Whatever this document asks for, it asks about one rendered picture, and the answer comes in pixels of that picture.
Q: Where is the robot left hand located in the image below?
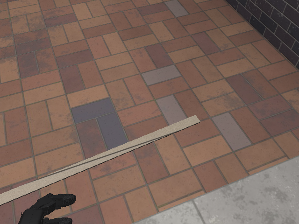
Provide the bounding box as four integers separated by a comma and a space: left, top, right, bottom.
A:
18, 193, 77, 224

